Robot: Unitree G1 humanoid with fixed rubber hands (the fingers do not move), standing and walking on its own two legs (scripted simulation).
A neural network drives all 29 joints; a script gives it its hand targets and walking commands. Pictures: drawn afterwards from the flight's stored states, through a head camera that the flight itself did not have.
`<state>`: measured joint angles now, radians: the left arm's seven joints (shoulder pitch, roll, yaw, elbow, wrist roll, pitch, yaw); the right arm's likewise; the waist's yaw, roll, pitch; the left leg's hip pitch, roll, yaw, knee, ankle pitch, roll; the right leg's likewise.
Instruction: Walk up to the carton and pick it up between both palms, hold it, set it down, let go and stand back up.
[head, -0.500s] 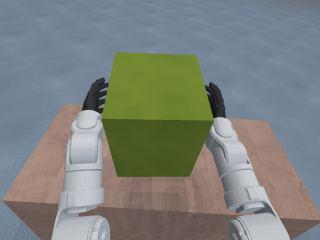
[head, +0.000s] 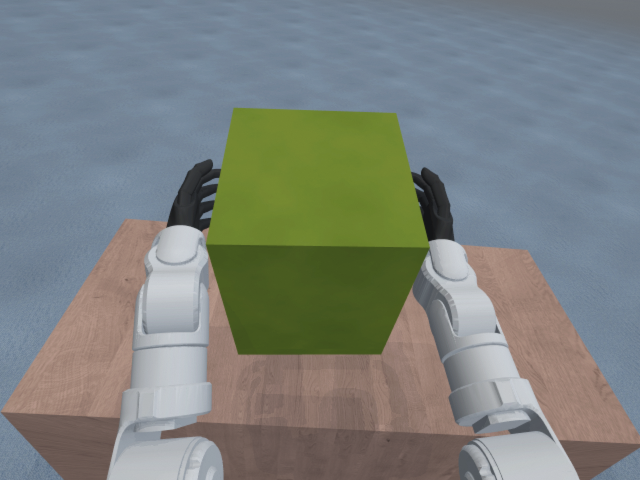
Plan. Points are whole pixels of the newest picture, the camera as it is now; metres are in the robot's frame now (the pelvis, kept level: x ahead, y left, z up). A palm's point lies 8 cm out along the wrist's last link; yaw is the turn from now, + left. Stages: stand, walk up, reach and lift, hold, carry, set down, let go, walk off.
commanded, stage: set down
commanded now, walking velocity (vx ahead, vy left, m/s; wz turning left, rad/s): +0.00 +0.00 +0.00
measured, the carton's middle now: (312, 240) +0.39 -0.01 +0.15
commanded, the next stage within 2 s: none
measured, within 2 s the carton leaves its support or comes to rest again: neither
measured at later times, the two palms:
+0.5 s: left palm (209, 250) +0.40 +0.13 +0.12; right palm (425, 264) +0.36 -0.16 +0.13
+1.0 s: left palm (213, 252) +0.41 +0.13 +0.10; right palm (421, 281) +0.35 -0.16 +0.10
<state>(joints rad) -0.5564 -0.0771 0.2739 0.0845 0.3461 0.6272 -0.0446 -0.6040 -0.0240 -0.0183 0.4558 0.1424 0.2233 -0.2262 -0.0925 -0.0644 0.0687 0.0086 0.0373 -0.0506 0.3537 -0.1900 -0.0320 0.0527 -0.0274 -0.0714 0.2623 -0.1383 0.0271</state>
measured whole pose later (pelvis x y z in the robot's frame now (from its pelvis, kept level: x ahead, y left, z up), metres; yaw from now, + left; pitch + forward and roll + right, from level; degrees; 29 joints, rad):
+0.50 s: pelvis +0.03 +0.01 +0.00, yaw -1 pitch -7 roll -1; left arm -0.47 -0.06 0.22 0.30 0.29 0.31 -0.02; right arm -0.46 0.02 -0.09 0.55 0.02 -0.12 -0.20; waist -0.08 -0.06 0.10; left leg -0.01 0.03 -0.03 0.34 -0.21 -0.02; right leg 0.04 -0.03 -0.05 0.22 -0.14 0.04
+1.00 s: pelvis +0.02 +0.02 +0.00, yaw -2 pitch -5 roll -1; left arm -0.59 -0.05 0.27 0.56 0.32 0.23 -0.06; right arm -0.48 0.07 -0.21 0.68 -0.08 -0.17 -0.21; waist -0.08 -0.06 0.08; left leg -0.04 0.02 -0.01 0.33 -0.20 -0.01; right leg 0.00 -0.05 -0.04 0.21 -0.12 0.05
